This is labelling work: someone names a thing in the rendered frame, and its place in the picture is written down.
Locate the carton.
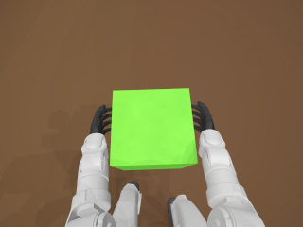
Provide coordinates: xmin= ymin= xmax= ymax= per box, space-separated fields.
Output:
xmin=110 ymin=88 xmax=198 ymax=170

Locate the robot left forearm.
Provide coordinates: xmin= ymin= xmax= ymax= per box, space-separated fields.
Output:
xmin=64 ymin=133 xmax=111 ymax=227

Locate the right robot thigh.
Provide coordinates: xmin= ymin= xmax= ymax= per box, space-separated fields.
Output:
xmin=170 ymin=199 xmax=207 ymax=227

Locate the robot left upper arm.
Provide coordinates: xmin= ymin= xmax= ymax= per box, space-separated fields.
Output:
xmin=66 ymin=211 xmax=116 ymax=227

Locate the robot right hand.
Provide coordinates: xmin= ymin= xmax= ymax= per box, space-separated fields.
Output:
xmin=191 ymin=101 xmax=215 ymax=133

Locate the robot right upper arm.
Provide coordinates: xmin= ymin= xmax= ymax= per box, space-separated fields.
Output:
xmin=206 ymin=205 xmax=265 ymax=227

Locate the left robot shin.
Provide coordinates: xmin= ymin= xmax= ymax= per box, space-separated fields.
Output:
xmin=120 ymin=183 xmax=138 ymax=195

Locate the robot right forearm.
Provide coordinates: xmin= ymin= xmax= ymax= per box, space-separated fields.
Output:
xmin=198 ymin=129 xmax=258 ymax=215

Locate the robot left hand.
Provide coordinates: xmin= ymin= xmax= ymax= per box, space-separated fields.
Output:
xmin=89 ymin=104 xmax=113 ymax=135

